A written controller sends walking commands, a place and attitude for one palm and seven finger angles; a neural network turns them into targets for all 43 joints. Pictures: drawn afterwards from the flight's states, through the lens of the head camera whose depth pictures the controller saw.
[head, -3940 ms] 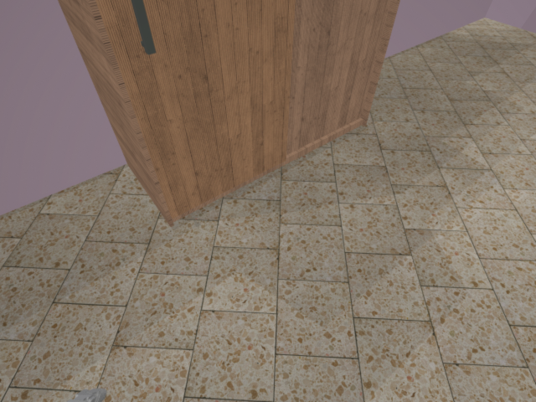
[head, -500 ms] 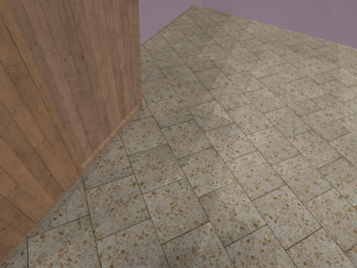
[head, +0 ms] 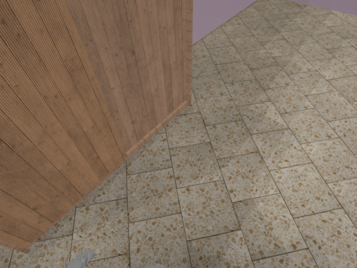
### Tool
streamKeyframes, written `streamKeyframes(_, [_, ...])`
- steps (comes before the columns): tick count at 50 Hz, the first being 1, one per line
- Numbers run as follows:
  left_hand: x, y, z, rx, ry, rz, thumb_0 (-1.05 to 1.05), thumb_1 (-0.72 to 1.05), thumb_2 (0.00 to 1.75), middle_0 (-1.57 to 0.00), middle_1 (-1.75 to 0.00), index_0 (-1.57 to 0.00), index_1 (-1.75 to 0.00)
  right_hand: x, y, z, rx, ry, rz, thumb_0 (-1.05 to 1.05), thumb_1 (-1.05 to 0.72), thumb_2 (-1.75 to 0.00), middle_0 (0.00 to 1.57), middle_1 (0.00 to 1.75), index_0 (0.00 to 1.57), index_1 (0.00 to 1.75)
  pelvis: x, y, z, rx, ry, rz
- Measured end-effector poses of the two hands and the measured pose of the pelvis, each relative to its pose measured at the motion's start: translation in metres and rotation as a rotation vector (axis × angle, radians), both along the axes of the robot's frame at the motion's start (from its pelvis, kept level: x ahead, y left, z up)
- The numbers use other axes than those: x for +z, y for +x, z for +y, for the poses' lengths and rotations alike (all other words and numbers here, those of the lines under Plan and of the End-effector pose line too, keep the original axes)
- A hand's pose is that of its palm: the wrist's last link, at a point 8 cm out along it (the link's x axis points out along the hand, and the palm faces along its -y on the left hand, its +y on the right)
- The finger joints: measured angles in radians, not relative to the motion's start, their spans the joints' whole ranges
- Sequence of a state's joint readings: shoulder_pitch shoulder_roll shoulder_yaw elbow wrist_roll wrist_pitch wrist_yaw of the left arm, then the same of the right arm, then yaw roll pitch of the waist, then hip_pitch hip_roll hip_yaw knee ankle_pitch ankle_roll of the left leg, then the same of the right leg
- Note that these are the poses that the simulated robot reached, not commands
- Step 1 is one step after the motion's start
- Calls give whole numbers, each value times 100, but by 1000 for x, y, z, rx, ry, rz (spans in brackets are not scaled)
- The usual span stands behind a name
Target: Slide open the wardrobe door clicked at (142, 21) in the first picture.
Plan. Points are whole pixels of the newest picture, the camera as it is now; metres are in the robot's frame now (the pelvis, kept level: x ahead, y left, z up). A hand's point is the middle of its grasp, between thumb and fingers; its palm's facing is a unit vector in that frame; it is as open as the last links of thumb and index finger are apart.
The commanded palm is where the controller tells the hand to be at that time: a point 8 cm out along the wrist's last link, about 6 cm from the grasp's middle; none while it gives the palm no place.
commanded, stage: turn to face it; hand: left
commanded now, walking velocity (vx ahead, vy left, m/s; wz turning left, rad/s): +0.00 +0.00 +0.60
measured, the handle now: out of the picture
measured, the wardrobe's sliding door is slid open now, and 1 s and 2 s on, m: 0.00 0.00 0.00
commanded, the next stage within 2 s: take the last steps up to it in 1.32 s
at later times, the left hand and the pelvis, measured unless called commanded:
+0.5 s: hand out of the picture -0.06 +0.23 -0.18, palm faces +0.36 -0.89 -0.28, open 7.4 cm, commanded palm none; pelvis +0.00 +0.01 -0.01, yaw +20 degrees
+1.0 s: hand out of the picture -0.01 +0.19 -0.13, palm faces +0.58 -0.77 -0.28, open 7.4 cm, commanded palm none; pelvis +0.03 -0.02 +0.01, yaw +38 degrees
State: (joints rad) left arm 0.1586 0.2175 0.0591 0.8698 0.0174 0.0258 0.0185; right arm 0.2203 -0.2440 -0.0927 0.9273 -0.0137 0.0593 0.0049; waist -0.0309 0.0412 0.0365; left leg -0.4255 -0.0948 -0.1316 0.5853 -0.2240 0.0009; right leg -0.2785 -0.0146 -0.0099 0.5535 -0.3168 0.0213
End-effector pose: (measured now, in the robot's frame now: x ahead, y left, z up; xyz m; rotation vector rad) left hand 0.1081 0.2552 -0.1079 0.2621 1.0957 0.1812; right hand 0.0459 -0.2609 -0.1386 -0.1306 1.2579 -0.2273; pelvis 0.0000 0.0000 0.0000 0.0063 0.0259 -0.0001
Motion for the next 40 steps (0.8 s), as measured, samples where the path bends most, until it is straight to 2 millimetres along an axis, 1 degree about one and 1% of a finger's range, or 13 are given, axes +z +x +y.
streamKeyframes(3, [8, -19, -10, 40, 6, 5, 0, 91, 90, -20, -29, -20, -30, 2, 13, -13, 48, 3, -2, 0, -91, -90, 20, 30, 20, 30, 5, -1, -9, 49, 9, -16])
streamKeyframes(6, [12, -37, -18, 80, 4, 26, 0, 91, 90, -20, -29, -20, -30, 7, 28, -20, 93, 9, -13, 0, -91, -90, 20, 30, 20, 30, 10, 0, -17, 92, 25, -25])
streamKeyframes(9, [12, -55, -23, 124, -6, 43, 0, 91, 90, -20, -30, -20, -30, 10, 43, -21, 145, 10, -8, 0, -91, -90, 19, 30, 20, 30, 13, 1, -21, 137, 41, -29])
streamKeyframes(12, [8, -75, -26, 175, -22, 67, 0, 91, 90, -20, -30, -20, -30, 11, 60, -16, 206, 8, 5, 0, -91, -90, 19, 30, 19, 30, 13, 2, -22, 182, 49, -27])
streamKeyframes(16, [-1, -110, -21, 254, -43, 123, 0, 90, 90, -21, -30, -20, -30, 12, 92, 3, 301, 3, -3, 1, -91, -90, 19, 30, 19, 30, 11, 1, -16, 234, 48, -18])
streamKeyframes(20, [-15, -151, -6, 349, -63, 188, 0, 90, 90, -21, -30, -20, -30, 16, 130, 36, 406, -12, -57, 1, -91, -90, 19, 30, 19, 30, 4, 1, -3, 290, 32, -7])
streamKeyframes(22, [-28, -170, 6, 395, -73, 214, 0, 90, 90, -21, -30, -20, -30, 15, 147, 53, 458, -26, -106, 1, -91, -90, 19, 30, 19, 30, -5, 0, 7, 315, 16, 0])
streamKeyframes(23, [-31, -178, 11, 414, -73, 232, 0, 90, 90, -21, -30, -20, -30, 17, 154, 61, 475, -29, -125, 0, -91, -90, 19, 30, 20, 30, -7, 0, 9, 325, 21, 0])
streamKeyframes(25, [-32, -187, 19, 448, -66, 257, 0, 91, 90, -20, -30, -20, -30, 22, 161, 72, 505, -31, -147, 0, -91, -90, 20, 30, 20, 30, -5, 0, 11, 343, 17, -5])
streamKeyframes(28, [-26, -185, 27, 485, -61, 234, 1, 91, 90, -20, -29, -20, -30, 29, 163, 81, 537, -39, -142, 0, -91, -90, 20, 30, 20, 30, 2, 2, 12, 383, 0, -10])
streamKeyframes(32, [-15, -167, 31, 506, -51, 151, 1, 91, 90, -20, -29, -20, -30, 28, 163, 84, 571, -29, -107, 0, -91, -90, 20, 30, 20, 30, 7, 6, 9, 431, -7, -13])
streamKeyframes(36, [-5, -142, 26, 513, -30, 70, 1, 91, 90, -20, -29, -20, -30, 19, 166, 78, 590, -7, -73, 0, -90, -90, 20, 30, 20, 30, 6, 13, 0, 482, -3, -14])
streamKeyframes(40, [0, -122, 13, 518, 9, -12, 0, 91, 90, -20, -29, -20, -30, 0, 176, 66, 603, 21, -53, 0, -90, -90, 20, 30, 20, 30, -3, 24, -15, 535, 13, -16])
